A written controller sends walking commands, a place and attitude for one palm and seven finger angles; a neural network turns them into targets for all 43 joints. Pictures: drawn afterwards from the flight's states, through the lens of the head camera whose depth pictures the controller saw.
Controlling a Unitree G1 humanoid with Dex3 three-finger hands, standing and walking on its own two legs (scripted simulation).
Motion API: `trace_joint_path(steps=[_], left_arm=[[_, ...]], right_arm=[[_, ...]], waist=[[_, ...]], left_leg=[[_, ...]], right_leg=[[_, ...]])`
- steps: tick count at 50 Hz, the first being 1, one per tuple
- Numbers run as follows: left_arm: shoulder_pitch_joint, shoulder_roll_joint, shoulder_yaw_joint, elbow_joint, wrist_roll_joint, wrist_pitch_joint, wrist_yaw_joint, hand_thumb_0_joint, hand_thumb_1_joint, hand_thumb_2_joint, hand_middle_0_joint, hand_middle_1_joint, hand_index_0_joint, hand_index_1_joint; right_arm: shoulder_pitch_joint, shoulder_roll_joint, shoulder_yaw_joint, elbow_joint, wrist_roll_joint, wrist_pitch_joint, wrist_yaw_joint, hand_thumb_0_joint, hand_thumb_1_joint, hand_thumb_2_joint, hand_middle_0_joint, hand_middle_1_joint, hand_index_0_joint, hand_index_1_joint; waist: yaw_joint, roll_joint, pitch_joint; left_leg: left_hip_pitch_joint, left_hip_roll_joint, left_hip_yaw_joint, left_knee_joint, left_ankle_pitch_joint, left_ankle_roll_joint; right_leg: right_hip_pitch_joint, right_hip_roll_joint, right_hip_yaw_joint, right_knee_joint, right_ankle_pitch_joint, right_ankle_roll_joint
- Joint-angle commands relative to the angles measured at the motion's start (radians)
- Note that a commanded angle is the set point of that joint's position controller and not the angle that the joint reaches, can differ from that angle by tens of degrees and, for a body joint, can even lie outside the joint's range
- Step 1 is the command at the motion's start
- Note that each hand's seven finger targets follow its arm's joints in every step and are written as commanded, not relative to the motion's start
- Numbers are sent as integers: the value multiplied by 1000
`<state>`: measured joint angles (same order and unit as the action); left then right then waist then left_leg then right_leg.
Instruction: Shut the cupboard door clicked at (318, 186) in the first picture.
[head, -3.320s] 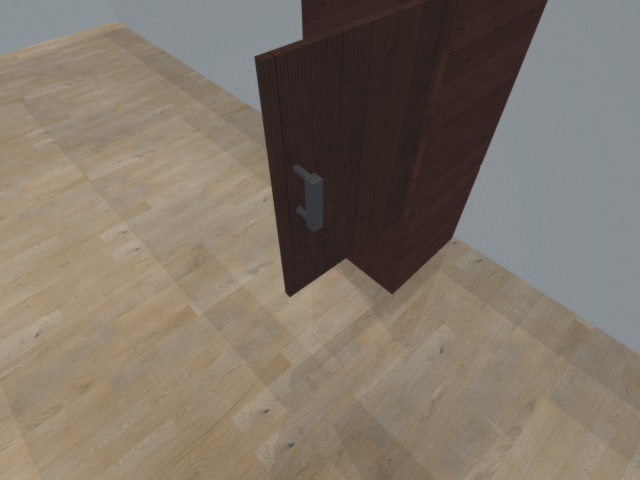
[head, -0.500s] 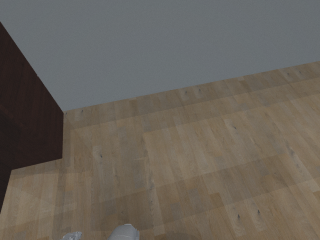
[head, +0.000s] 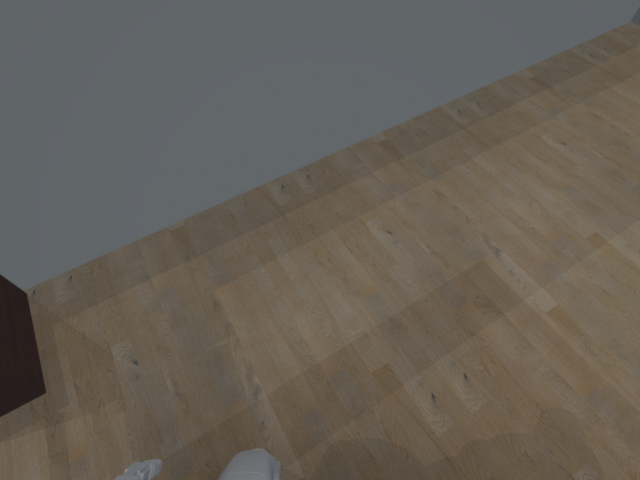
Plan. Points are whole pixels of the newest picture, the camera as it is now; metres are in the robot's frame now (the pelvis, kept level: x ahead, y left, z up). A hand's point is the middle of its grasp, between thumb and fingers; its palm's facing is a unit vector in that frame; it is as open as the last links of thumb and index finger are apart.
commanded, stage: walk around to get in front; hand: left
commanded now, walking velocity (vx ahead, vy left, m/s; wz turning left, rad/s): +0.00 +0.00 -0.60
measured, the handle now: out of the picture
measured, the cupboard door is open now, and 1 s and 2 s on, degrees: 86 86 86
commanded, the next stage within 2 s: walk to a spot facing it in 2.00 s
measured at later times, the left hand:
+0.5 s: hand (227, 426) +0.20 +0.16 -0.15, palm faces -0.32 -0.91 -0.26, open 7.4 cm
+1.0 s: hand (291, 375) +0.27 +0.07 -0.15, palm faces -0.60 -0.79 -0.17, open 7.4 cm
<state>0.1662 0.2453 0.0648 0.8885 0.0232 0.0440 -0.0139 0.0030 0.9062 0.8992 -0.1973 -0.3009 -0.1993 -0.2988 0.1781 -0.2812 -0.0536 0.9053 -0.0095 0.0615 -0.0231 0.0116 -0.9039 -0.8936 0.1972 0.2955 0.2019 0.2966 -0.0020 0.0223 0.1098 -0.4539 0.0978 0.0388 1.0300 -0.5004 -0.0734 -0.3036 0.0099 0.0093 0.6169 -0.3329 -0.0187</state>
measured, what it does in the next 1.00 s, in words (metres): steps on the spot, turning right: left foot, then right foot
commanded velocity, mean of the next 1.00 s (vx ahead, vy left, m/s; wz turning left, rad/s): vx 0.08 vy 0.00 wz -0.60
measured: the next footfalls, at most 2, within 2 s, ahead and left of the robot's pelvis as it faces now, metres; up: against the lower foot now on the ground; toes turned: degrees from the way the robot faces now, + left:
left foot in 0.18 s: +0.08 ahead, +0.13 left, +0.00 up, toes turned -5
right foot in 0.50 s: +0.00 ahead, -0.14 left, +0.00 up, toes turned -22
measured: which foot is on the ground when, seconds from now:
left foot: up 0.00-0.16, down 0.18-0.50, up 0.52-0.78, down 0.80-1.00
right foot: down 0.00-0.18, up 0.20-0.48, down 0.50-0.80, up 0.82-1.00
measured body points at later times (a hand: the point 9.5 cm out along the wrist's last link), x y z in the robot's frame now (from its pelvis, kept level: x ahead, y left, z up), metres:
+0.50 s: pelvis +0.02 -0.02 +0.00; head +0.07 -0.03 +0.44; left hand +0.22 +0.20 -0.13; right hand -0.01 -0.28 -0.15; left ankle +0.05 +0.13 -0.73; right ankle -0.03 -0.13 -0.73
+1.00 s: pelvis +0.07 -0.04 +0.02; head +0.12 -0.04 +0.46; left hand +0.31 +0.11 -0.13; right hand -0.05 -0.27 -0.11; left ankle +0.13 +0.08 -0.73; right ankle -0.02 -0.15 -0.66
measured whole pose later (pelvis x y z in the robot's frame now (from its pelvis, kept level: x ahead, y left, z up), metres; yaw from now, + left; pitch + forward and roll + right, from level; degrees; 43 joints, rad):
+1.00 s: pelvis +0.07 -0.04 +0.02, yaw -38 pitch +2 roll -2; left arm 0.15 0.26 0.09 0.90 0.03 0.06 -0.07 0.01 0.91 0.90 -0.20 -0.30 -0.20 -0.30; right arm 0.29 -0.21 -0.01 0.90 -0.04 -0.02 -0.01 0.01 -0.90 -0.89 0.20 0.30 0.20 0.30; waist 0.00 -0.02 0.07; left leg -0.20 0.13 0.14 0.45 -0.27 -0.02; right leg -0.48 -0.04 -0.06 0.95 -0.41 0.03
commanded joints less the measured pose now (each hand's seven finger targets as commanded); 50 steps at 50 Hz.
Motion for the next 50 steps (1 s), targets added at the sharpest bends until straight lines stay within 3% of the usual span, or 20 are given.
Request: trace_joint_path(steps=[1, 4, 7, 9, 10, 14, 19, 22, 23, 24, 25, 26, 27, 30, 37, 38, 40, 41, 45, 50], left_arm=[[30, 200, 53, -58, 1, -25, 28, 0, 900, 900, -200, -300, -200, -300], [19, 207, 55, -52, 3, -19, 27, 0, 900, 900, -200, -300, -200, -300], [-41, 180, 49, -65, -8, -8, 22, 0, 900, 900, -200, -300, -200, -300], [-9, 90, 25, -102, -18, -2, 5, 0, 900, 900, -200, -300, -200, -300], [-30, 128, 36, -109, -7, -4, -5, 0, 900, 900, -200, -300, -200, -300], [-35, 79, 38, -73, -3, 7, -30, 0, 900, 900, -200, -300, -200, -300], [-81, 63, 22, -92, -5, 4, -35, 0, 900, 900, -200, -300, -200, -300], [-30, 80, 25, -76, -6, -6, -31, 0, 900, 900, -200, -300, -200, -300], [43, 127, 36, -58, -2, -14, -25, 0, 900, 900, -200, -300, -200, -300], [95, 246, 57, -40, 10, -26, -8, 0, 900, 900, -200, -300, -200, -300], [154, 301, 66, -27, -5, -25, 5, 0, 900, 900, -200, -300, -200, -300], [132, 288, 67, -34, -7, -19, 10, 0, 900, 900, -200, -300, -200, -300], [85, 248, 66, -37, -3, -25, 21, 0, 900, 900, -200, -300, -200, -300], [8, 191, 50, -66, -2, -25, 31, 0, 900, 900, -200, -300, -200, -300], [-28, 200, 55, -65, -3, -15, 22, 0, 900, 900, -200, -300, -200, -300], [-49, 182, 51, -70, -8, -12, 18, 0, 900, 900, -200, -300, -200, -300], [-26, 76, 26, -118, -15, -5, -6, 0, 900, 900, -200, -300, -200, -300], [-92, 116, 38, -146, -4, -14, -21, 0, 900, 900, -200, -300, -200, -300], [-109, 75, 37, -96, 6, -19, -60, 0, 900, 900, -200, -300, -200, -300], [-171, 36, 14, -104, 3, -27, -70, 0, 900, 900, -200, -300, -200, -300]], right_arm=[[-34, -41, -13, -97, 4, -42, -6, 0, -900, -900, 200, 300, 200, 300], [-12, -36, -14, -90, 9, -44, -7, 0, -900, -900, 200, 300, 200, 300], [97, -64, -16, -57, 8, -55, -15, 0, -900, -900, 200, 300, 200, 300], [151, -225, -43, -69, -18, -68, -21, 0, -900, -900, 200, 300, 200, 300], [139, -233, -38, -80, -25, -69, -24, 0, -900, -900, 200, 300, 200, 300], [41, -141, -16, -96, -27, -73, -29, 0, -900, -900, 200, 300, 200, 300], [108, -163, -33, -63, -27, -64, -15, 0, -900, -900, 200, 300, 200, 300], [93, -181, -43, -61, -20, -58, -8, 0, -900, -900, 200, 300, 200, 300], [69, -169, -44, -73, -12, -55, -5, 0, -900, -900, 200, 300, 200, 300], [57, -86, -30, -111, -1, -52, 2, 0, -900, -900, 200, 300, 200, 300], [-17, -73, -14, -145, 1, -43, -5, 0, -900, -900, 200, 300, 200, 300], [-55, -57, -12, -152, 2, -41, -7, 0, -900, -900, 200, 300, 200, 300], [-49, -67, -15, -130, 0, -39, -14, 0, -900, -900, 200, 300, 200, 300], [-24, -59, -13, -92, 2, -40, -8, 0, -900, -900, 200, 300, 200, 300], [59, -46, -13, -74, 8, -50, -10, 0, -900, -900, 200, 300, 200, 300], [112, -64, -15, -59, 4, -59, -12, 0, -900, -900, 200, 300, 200, 300], [213, -249, -45, -56, -33, -74, -18, 0, -900, -900, 200, 300, 200, 300], [209, -261, -46, -68, -32, -75, -16, 0, -900, -900, 200, 300, 200, 300], [111, -143, -17, -73, -33, -98, -13, 0, -900, -900, 200, 300, 200, 300], [198, -146, -25, -29, -31, -102, -1, 0, -900, -900, 200, 300, 200, 300]], waist=[[23, -169, -183], [14, -166, -174], [-48, -134, -170], [-49, 318, -179], [-52, 212, -158], [7, 188, -124], [-35, 202, -147], [-6, 181, -163], [31, 92, -177], [51, -244, -195], [109, -325, -185], [98, -234, -132], [62, -335, -150], [19, -203, -186], [-24, -180, -173], [-53, -149, -186], [-85, 335, -188], [-95, 219, -124], [-27, 160, -62], [-63, 170, -100]], left_leg=[[-43, -33, -6, -114, 46, -13], [49, -61, 1, -278, 88, -3], [299, -48, -14, -574, 281, 16], [392, 384, -455, -786, 334, 200], [298, 420, -477, -786, 347, 266], [297, 227, -97, -678, 661, 190], [332, 243, -3, -620, 692, 179], [284, 234, 45, -516, 646, 125], [182, 198, 83, -396, 522, 71], [-63, 55, 190, -176, 158, 0], [-136, -2, 77, 5, -182, -10], [-176, 5, -3, 68, -128, 1], [-221, 10, -31, 114, -78, -8], [-90, -1, -18, 7, 30, -20], [170, -76, 14, -437, 206, -4], [305, -55, 12, -564, 271, 7], [457, 384, -498, -829, -43, 191], [344, 458, -573, -876, -161, 268], [319, 261, -180, -817, 142, 177], [362, 240, 27, -759, 315, 153]], right_leg=[[205, -231, 282, -187, 659, -180], [155, -219, 328, -184, 576, -168], [-29, -142, 314, -122, 370, -77], [-260, 58, 45, 278, -281, 42], [-249, 18, 65, 458, -294, 49], [-236, -33, -14, 502, -158, 73], [-102, -15, -103, 207, -152, 56], [63, 0, -126, -61, 16, 32], [210, -46, -57, -195, 190, 5], [383, -302, 287, -280, 483, -92], [309, -435, 406, -277, 675, -207], [259, -379, 376, -254, 629, -230], [287, -318, 374, -230, 658, -215], [223, -246, 249, -188, 704, -182], [88, -176, 316, -161, 463, -119], [-3, -142, 298, -132, 294, -76], [-333, 83, 21, 290, -335, 33], [-361, -8, 56, 441, -302, 29], [-343, -74, -14, 470, -92, 46], [-212, -57, -114, 178, -50, 41]])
